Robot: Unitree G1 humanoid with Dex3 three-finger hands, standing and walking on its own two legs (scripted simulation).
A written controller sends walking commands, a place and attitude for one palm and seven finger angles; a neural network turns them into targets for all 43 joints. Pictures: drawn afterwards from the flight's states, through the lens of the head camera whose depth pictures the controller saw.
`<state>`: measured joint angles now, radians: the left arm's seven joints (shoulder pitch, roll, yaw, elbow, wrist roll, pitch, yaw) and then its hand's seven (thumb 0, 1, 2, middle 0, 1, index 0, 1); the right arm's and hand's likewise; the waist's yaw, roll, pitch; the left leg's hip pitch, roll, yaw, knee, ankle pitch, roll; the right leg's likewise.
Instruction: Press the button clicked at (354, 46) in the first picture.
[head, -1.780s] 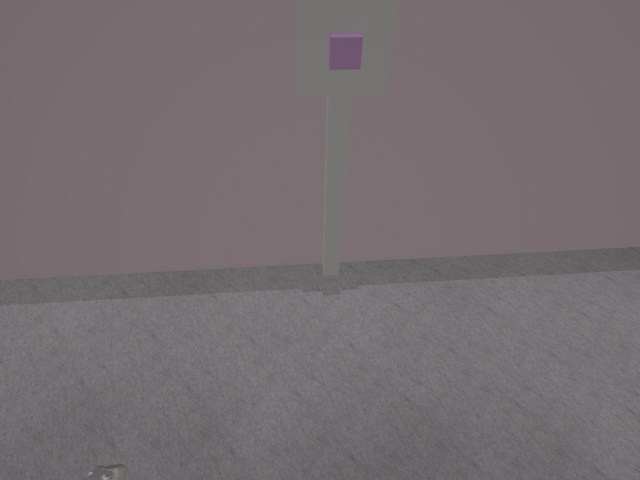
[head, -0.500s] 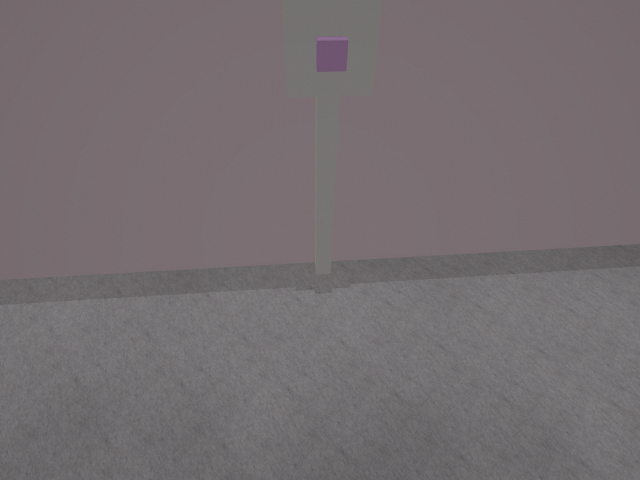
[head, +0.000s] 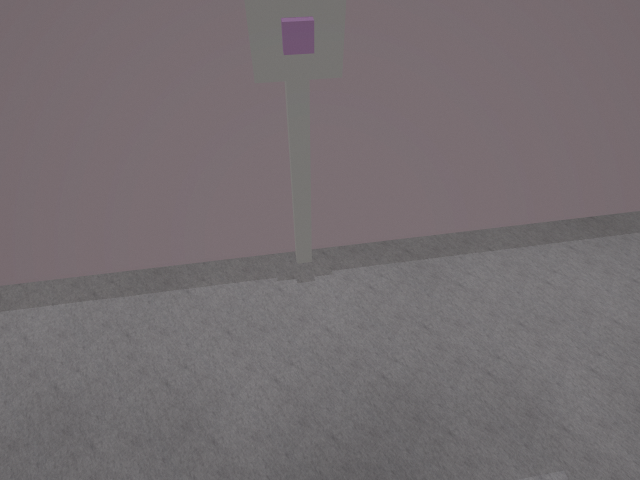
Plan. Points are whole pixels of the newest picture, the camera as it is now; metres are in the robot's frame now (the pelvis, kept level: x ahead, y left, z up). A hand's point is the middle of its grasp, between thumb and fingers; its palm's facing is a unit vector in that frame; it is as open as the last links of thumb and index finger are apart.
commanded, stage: walk to a spot facing it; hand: left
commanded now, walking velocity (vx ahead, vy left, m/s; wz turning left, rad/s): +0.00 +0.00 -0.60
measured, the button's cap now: (297, 35) +0.97 +0.13 +0.12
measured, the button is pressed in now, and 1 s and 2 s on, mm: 0 0 0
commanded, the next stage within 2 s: turn to face it in 1.98 s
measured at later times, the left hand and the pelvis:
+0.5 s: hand out of the picture +0.06 +0.20 -0.16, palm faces -0.17 -0.96 -0.23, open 7.4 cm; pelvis -0.03 +0.01 +0.00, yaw -15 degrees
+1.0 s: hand (262, 419) +0.24 +0.11 -0.17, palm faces -0.60 -0.79 -0.12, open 7.4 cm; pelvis +0.04 +0.02 +0.00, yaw -35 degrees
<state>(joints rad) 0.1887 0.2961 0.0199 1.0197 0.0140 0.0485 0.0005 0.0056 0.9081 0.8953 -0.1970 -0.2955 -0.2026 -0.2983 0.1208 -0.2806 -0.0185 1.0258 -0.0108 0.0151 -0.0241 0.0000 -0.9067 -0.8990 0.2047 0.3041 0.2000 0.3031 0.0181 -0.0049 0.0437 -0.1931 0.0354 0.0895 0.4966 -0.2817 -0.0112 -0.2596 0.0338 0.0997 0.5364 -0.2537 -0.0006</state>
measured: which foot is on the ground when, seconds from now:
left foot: down 0.00-0.14, up 0.16-0.56, down 0.58-1.00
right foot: down 0.00-0.58, up 0.60-1.00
